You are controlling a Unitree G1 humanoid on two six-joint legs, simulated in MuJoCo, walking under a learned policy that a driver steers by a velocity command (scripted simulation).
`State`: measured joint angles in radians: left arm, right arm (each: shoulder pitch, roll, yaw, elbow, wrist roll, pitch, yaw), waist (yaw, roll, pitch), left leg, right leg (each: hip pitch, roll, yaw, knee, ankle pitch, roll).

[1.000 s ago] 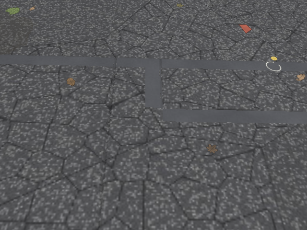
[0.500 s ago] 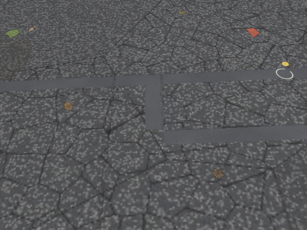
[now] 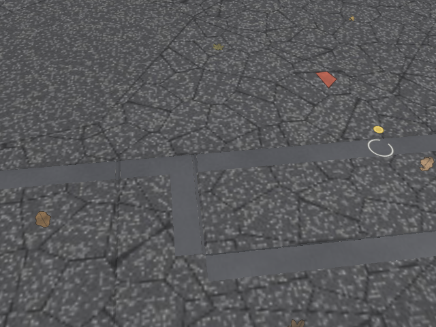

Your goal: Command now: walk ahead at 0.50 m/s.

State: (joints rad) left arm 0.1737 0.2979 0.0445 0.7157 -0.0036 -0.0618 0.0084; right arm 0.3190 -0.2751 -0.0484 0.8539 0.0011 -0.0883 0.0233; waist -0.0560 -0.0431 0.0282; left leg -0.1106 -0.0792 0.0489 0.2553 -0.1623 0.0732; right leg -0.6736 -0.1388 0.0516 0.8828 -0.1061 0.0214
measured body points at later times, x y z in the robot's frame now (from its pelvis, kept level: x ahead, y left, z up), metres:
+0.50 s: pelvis +0.29 -0.07 +0.00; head +0.31 -0.08 +0.45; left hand +0.32 +0.21 -0.12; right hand +0.44 -0.33 -0.12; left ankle +0.38 +0.11 -0.67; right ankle +0.27 -0.16 -0.75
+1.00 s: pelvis +0.56 +0.03 +0.00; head +0.59 +0.06 +0.45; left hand +0.63 +0.35 -0.10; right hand +0.74 -0.21 -0.11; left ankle +0.54 +0.09 -0.75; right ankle +0.70 -0.13 -0.67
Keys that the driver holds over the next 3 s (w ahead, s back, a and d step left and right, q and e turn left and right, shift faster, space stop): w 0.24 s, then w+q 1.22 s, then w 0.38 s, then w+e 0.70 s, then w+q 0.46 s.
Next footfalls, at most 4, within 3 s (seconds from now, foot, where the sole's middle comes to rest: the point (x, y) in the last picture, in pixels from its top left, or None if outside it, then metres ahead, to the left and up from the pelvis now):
0.22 right None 0.31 -0.16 -0.78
0.76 left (181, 298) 0.58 0.10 -0.78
1.24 right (203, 206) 0.92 0.02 -0.78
1.74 left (97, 202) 0.96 0.41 -0.78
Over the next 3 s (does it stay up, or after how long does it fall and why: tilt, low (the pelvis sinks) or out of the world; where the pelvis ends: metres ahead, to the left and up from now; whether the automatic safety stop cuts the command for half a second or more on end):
stays up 1.52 0.65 -0.05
